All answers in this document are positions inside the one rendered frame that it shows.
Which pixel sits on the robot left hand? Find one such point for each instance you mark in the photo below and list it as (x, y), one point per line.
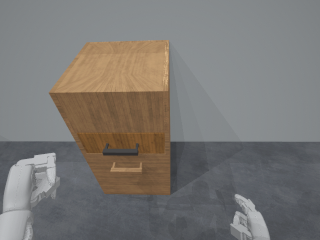
(22, 179)

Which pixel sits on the robot right hand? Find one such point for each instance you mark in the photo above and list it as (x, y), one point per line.
(253, 226)

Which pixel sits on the cabinet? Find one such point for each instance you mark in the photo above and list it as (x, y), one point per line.
(120, 87)

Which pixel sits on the left robot forearm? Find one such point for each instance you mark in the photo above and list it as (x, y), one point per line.
(17, 225)

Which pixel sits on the drawer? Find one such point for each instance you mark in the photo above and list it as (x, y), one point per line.
(148, 142)

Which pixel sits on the handle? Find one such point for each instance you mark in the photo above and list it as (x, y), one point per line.
(120, 151)
(119, 170)

